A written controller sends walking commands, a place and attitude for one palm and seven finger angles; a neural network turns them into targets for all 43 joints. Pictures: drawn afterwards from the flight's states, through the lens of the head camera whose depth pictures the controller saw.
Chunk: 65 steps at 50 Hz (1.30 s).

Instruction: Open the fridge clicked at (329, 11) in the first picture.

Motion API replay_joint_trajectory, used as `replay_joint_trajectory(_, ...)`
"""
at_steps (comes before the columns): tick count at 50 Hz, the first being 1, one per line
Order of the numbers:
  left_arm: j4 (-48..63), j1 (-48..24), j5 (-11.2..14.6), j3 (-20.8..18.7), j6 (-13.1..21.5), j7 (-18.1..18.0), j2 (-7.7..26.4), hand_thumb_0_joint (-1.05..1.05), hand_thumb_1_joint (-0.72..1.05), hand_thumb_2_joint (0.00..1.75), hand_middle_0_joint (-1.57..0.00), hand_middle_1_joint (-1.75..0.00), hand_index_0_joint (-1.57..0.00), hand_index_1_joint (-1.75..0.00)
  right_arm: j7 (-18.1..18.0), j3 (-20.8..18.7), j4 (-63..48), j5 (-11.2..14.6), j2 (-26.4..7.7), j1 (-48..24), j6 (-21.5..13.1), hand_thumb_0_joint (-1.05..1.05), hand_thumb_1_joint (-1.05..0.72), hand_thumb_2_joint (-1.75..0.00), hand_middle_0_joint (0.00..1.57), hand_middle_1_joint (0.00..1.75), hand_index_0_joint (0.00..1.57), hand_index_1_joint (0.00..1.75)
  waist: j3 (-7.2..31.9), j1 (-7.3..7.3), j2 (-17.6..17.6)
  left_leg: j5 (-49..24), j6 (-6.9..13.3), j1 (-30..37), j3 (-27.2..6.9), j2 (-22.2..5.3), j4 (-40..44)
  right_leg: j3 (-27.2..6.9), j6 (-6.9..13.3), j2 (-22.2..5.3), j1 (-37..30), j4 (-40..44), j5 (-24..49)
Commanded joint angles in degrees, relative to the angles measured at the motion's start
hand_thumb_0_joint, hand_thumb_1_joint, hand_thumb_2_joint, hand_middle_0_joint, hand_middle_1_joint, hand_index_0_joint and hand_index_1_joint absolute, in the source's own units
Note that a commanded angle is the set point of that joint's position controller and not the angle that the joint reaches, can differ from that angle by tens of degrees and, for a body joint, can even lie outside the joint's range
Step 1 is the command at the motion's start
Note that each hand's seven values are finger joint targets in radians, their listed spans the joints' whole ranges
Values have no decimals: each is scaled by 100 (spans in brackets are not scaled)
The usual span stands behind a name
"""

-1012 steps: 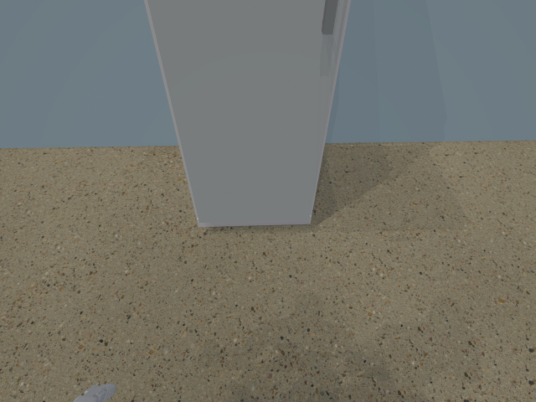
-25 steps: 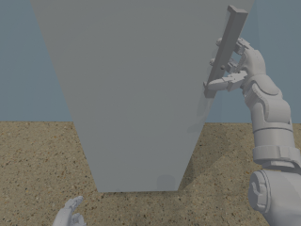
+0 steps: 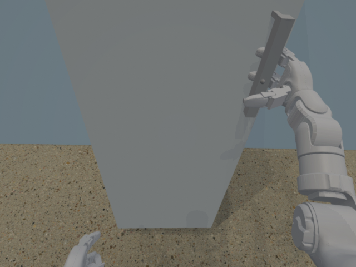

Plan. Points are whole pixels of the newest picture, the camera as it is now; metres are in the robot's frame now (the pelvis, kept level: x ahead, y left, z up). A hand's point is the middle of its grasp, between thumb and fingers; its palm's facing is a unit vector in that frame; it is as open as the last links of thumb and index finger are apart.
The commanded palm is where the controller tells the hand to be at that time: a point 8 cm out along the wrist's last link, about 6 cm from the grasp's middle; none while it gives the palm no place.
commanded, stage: slide the fingers in behind the handle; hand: right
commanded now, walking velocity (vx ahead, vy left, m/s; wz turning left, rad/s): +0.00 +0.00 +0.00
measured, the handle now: (261, 69) +0.48 -0.13 +0.26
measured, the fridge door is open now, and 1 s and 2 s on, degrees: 0 0 7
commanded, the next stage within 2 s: grip the handle and tug to test in 0.08 s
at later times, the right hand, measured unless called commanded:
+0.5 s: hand (262, 81) +0.42 -0.12 +0.26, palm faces -0.07 +1.00 -0.01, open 11.9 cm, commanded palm +0.40 -0.17 +0.26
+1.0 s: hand (261, 81) +0.42 -0.12 +0.26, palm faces -0.07 +1.00 -0.01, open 6.6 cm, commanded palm +0.39 -0.17 +0.26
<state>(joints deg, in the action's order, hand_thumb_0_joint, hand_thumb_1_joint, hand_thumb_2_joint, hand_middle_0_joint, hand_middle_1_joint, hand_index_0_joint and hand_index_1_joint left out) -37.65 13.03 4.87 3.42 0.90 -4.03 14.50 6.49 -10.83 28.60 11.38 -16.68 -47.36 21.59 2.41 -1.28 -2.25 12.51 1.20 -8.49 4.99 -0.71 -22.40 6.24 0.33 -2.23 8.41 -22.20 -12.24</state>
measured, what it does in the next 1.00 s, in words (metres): stands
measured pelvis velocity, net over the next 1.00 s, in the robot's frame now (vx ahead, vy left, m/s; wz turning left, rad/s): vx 0.02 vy -0.01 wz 0.01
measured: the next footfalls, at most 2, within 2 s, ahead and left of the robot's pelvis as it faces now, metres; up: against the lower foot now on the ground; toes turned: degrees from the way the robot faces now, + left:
none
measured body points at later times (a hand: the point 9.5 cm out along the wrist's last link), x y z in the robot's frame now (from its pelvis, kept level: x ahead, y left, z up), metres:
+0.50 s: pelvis +0.00 +0.00 +0.00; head -0.02 +0.01 +0.45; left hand +0.16 +0.23 -0.10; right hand +0.42 -0.18 +0.26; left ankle +0.00 +0.10 -0.74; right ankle +0.00 -0.12 -0.74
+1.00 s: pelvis +0.02 -0.01 +0.00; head -0.01 +0.01 +0.45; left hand +0.18 +0.23 -0.09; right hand +0.42 -0.17 +0.26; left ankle +0.00 +0.10 -0.74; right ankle +0.00 -0.12 -0.74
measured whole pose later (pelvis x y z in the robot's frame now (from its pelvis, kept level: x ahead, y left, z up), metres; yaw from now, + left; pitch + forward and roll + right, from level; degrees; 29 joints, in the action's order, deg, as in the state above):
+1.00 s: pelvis +0.02 -0.01 +0.00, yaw +0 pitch -1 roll +0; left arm -36.1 11.1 4.3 3.2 -1.7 -2.8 14.3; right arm 4.4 -10.4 16.7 11.0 -14.1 -41.8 25.8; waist 2.8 -0.4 -2.6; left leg 13.1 0.8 -6.8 4.3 -0.9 -21.2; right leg 6.7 0.5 -1.9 6.5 -20.9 -13.1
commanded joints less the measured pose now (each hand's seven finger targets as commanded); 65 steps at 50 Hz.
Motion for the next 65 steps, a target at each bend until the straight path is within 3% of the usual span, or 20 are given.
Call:
replay_joint_trajectory(1, 855, -667, -1, -278, 320, -12, 652, 0, 90, 90, -20, -30, -20, -30, 27, -160, -1431, 45, -940, -3154, -494, 0, 50, -30, 30, 120, 30, 120, 1652, 35, 180, -1663, 40, 260, -336, 34, 250, -442, 273, 168, -792, 100, 1271)
replay_joint_trajectory(6, 854, -691, -9, -283, 307, 4, 675, 0, 90, 90, -20, -30, -20, -30, 59, -237, -1404, 105, -946, -2908, -473, 0, 50, -30, 30, 120, 30, 120, 1619, 80, 500, -1728, 25, 330, -315, 50, 245, -449, 280, 169, -734, 121, 1286)
replay_joint_trajectory(8, 861, -713, -16, -289, 272, 4, 693, 0, 90, 90, -20, -30, -20, -30, 61, -256, -1363, 82, -998, -2783, -458, 0, 50, -30, 30, 120, 30, 120, 1532, 119, 488, -1683, 22, 342, -317, 44, 273, -426, 284, 159, -694, 145, 1281)
replay_joint_trajectory(9, 872, -748, -3, -281, 276, 4, 682, 0, 90, 90, -20, -30, -20, -30, 56, -242, -1505, 66, -1018, -2948, -472, 0, 50, -30, 30, 120, 30, 120, 1559, 93, 299, -1650, 29, 305, -331, 37, 280, -421, 280, 166, -733, 144, 1256)
replay_joint_trajectory(14, 897, -757, -10, -268, 282, 26, 645, 0, 90, 90, -20, -30, -20, -30, 23, -146, -1658, 62, -856, -2884, -453, 0, 27, -40, 32, 123, 32, 123, 1651, 107, 176, -1770, 49, 333, -317, 46, 250, -438, 265, 169, -826, 117, 1411)
replay_joint_trajectory(18, 873, -755, -14, -288, 239, 18, 673, 0, 90, 90, -20, -30, -20, -30, 20, -180, -1539, 52, -915, -2764, -392, 0, 8, -48, 35, 126, 35, 126, 1570, 99, 507, -1741, 23, 333, -299, 72, 277, -427, 270, 141, -778, 134, 1380)
replay_joint_trajectory(20, 886, -790, -5, -260, 243, 22, 639, 0, 90, 90, -20, -30, -20, -30, 27, 38, -1641, 39, -674, -2996, -374, 0, -1, -52, 35, 127, 35, 127, 1540, 54, 257, -1742, 35, 243, -302, 63, 249, -432, 263, 165, -812, 128, 1380)
replay_joint_trajectory(22, 839, -731, -21, -268, 246, 19, 650, 0, 90, 90, -20, -30, -20, -30, -12, -38, -1572, 20, -756, -3083, -352, 0, -11, -56, 36, 129, 36, 129, 1571, 42, 274, -1724, 47, 207, -291, 78, 254, -461, 253, 164, -855, 121, 1410)
replay_joint_trajectory(26, 889, -760, -44, -270, 238, 39, 632, 0, 90, 90, -20, -30, -20, -30, -23, -88, -1774, 33, -741, -2968, -356, 0, -29, -64, 38, 131, 38, 131, 1814, 107, 299, -1961, 62, 374, -285, 76, 189, -471, 247, 175, -942, 99, 1641)
replay_joint_trajectory(32, 923, -825, -45, -265, 191, 61, 623, 0, 90, 90, -20, -30, -20, -30, -5, -48, -1999, 58, -649, -2760, -330, 0, -57, -76, 42, 135, 42, 135, 1769, 125, 383, -2209, 58, 445, -268, 89, 169, -439, 249, 170, -963, 80, 1841)
replay_joint_trajectory(33, 941, -829, -66, -287, 179, 70, 648, 0, 90, 90, -20, -30, -20, -30, -3, -214, -2047, 59, -822, -2559, -344, 0, -62, -78, 42, 136, 42, 136, 1819, 195, 458, -2271, 58, 536, -266, 92, 174, -434, 253, 160, -971, 82, 1918)
replay_joint_trajectory(39, 1041, -958, -47, -271, 106, 93, 622, 0, 90, 90, -20, -30, -20, -30, 16, -130, -2463, 56, -701, -2372, -233, 0, -90, -90, 45, 140, 45, 140, 1866, 208, 251, -2547, 65, 617, -261, 83, 120, -394, 237, 163, -1030, 57, 2197)
replay_joint_trajectory(41, 1020, -945, -50, -266, 95, 97, 606, 0, 90, 90, -20, -30, -20, -30, 12, -34, -2454, 61, -591, -2449, -166, 0, -90, -90, 45, 140, 45, 140, 1793, 169, 321, -2489, 58, 549, -246, 103, 126, -412, 227, 162, -1019, 59, 2132)
replay_joint_trajectory(42, 1025, -946, -46, -276, 76, 94, 628, 0, 90, 90, -20, -30, -20, -30, -6, -168, -2497, 36, -757, -2363, -138, 0, -90, -90, 45, 140, 45, 140, 1871, 206, 292, -2543, 67, 607, -262, 102, 118, -408, 226, 160, -1038, 50, 2200)
replay_joint_trajectory(46, 1061, -1002, -54, -271, 28, 113, 612, 0, 90, 90, -20, -30, -20, -30, -46, -159, -2728, 25, -728, -2255, -68, 0, -90, -90, 45, 140, 45, 140, 1909, 228, 289, -2687, 67, 688, -247, 102, 98, -400, 220, 167, -1052, 43, 2350)
replay_joint_trajectory(47, 1061, -1033, -55, -267, 22, 109, 603, 0, 90, 90, -20, -30, -20, -30, -35, -29, -2708, 16, -567, -2265, -31, 0, -90, -90, 45, 140, 45, 140, 1869, 201, 235, -2666, 63, 612, -246, 103, 93, -383, 225, 179, -1069, 29, 2325)
replay_joint_trajectory(55, 1042, -1052, -61, -251, -70, 90, 611, 0, 90, 90, -20, -30, -20, -30, -51, -213, -2627, 23, -805, -2220, 91, 0, -90, -90, 45, 140, 45, 140, 1821, 222, 337, -2743, 56, 717, -261, 91, 118, -377, 245, 204, -961, 44, 2297)
replay_joint_trajectory(60, 1018, -1034, -57, -249, -61, 76, 587, 0, 90, 90, -20, -30, -20, -30, -56, 38, -2532, 25, -536, -2478, 121, 0, -90, -90, 45, 140, 45, 140, 1732, 142, 224, -2569, 50, 529, -253, 99, 148, -399, 246, 213, -1010, 25, 2163)
replay_joint_trajectory(62, 1041, -1029, -68, -254, -80, 77, 609, 0, 90, 90, -20, -30, -20, -30, -62, -181, -2529, 24, -741, -2168, 137, 0, -90, -90, 45, 140, 45, 140, 1858, 213, 384, -2707, 49, 677, -255, 99, 120, -394, 254, 216, -991, 29, 2259)
replay_joint_trajectory(65, 1100, -1104, -54, -235, -110, 88, 586, 0, 90, 90, -20, -30, -20, -30, -20, -133, -2644, 65, -667, -2003, 122, 0, -90, -90, 45, 140, 45, 140, 1839, 239, 417, -2763, 44, 746, -252, 93, 112, -389, 261, 221, -942, 40, 2256)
